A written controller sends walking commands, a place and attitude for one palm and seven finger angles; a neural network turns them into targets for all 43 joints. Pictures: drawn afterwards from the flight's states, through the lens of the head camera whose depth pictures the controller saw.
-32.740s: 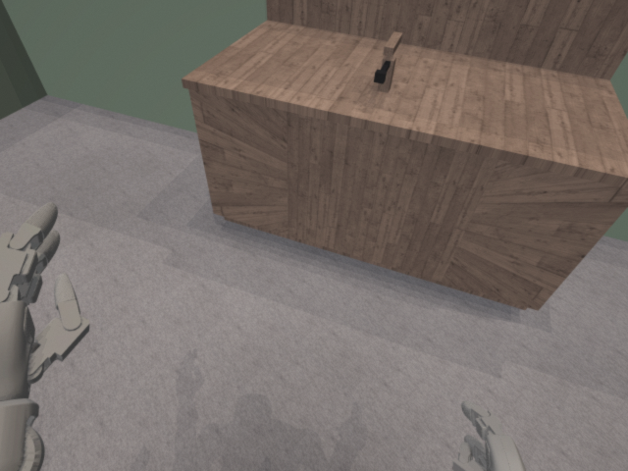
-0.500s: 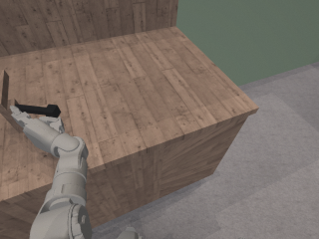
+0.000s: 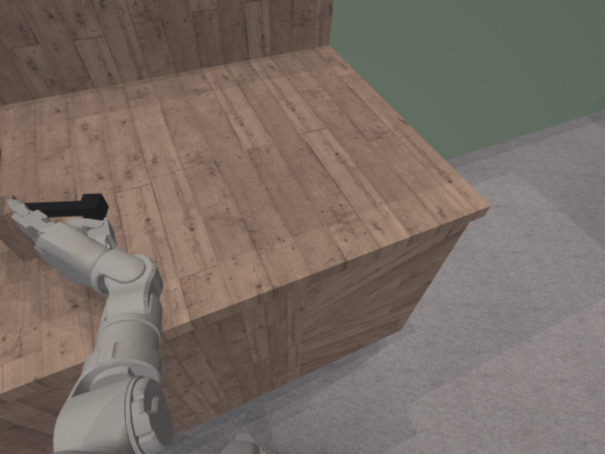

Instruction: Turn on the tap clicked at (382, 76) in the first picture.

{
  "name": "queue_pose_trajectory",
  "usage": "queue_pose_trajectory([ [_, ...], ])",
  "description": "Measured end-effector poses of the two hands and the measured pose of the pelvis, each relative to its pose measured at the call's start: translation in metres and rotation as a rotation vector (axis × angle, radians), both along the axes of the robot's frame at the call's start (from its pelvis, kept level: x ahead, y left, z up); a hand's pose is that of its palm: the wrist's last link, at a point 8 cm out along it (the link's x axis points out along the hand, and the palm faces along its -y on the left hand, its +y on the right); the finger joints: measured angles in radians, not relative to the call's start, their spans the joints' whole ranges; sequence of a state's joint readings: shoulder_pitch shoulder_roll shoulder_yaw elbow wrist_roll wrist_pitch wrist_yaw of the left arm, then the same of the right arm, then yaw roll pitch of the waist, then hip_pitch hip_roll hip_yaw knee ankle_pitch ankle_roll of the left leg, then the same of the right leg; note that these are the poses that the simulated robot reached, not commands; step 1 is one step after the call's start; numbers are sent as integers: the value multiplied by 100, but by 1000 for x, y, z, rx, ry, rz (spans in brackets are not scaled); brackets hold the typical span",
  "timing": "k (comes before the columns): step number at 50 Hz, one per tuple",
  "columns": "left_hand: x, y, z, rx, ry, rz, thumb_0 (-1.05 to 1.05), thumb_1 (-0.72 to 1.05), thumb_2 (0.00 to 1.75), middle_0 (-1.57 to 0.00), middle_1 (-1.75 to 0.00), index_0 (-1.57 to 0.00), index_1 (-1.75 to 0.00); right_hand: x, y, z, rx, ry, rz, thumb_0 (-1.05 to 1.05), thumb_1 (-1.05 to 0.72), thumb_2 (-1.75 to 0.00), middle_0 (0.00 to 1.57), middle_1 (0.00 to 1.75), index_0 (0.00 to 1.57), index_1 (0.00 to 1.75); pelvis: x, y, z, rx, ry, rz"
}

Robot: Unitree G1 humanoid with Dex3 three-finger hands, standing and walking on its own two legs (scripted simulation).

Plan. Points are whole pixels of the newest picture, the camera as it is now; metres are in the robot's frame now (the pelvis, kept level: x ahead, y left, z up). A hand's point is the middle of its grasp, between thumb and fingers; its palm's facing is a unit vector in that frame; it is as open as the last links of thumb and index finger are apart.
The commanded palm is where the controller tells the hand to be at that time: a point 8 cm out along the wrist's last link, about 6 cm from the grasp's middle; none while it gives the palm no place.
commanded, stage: push the lever round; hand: left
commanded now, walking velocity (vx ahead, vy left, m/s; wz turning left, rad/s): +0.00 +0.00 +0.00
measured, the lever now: (93, 207) +0.44 +0.29 +0.07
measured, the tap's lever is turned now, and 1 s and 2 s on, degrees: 71 82 82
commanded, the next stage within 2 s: lift the hand up off the lever in 0.28 s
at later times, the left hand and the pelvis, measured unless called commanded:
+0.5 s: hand (115, 215) +0.43 +0.26 +0.06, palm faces +0.90 -0.43 -0.11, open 8.3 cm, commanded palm +0.38 +0.27 +0.07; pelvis -0.02 -0.01 -0.01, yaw -1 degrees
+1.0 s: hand (109, 216) +0.43 +0.27 +0.07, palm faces +0.90 -0.43 -0.10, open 7.9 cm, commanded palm +0.37 +0.27 +0.09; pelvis +0.00 -0.02 +0.00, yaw +0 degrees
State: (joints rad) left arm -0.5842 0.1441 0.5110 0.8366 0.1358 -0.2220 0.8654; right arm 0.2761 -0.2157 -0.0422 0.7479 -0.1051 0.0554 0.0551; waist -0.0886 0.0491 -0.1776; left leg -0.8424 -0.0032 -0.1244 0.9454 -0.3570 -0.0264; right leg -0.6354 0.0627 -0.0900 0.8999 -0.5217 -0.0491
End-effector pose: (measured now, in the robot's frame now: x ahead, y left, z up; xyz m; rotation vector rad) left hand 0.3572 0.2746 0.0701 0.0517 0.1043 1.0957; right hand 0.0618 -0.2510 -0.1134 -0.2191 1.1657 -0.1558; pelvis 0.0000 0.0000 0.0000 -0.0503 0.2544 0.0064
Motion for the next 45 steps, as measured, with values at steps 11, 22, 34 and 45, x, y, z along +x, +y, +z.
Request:
queue_pose_trajectory([
  [11,8,-4,1,-7,17,9,2,90,90,-7,-11,-9,-11,-8,3,-2,-2,6,-11,1,-91,-89,20,30,21,30,-5,-1,-1,2,4,-2],
  [22,18,-9,2,-16,30,30,2,90,90,-1,-7,-4,-9,-46,-7,-7,-13,69,-43,1,-91,-89,20,30,21,30,-16,-8,-5,1,24,-8],
  [34,16,-8,4,-20,40,30,2,90,90,-3,-8,-6,-9,-78,-19,-2,-16,117,-78,1,-91,-89,20,30,21,30,-17,-18,-2,1,14,-10],
  [45,14,-6,6,-34,29,34,2,90,90,-5,-9,-13,-13,-50,-22,3,-13,58,-50,1,-91,-89,20,30,21,30,-9,-21,2,6,2,-7],
])
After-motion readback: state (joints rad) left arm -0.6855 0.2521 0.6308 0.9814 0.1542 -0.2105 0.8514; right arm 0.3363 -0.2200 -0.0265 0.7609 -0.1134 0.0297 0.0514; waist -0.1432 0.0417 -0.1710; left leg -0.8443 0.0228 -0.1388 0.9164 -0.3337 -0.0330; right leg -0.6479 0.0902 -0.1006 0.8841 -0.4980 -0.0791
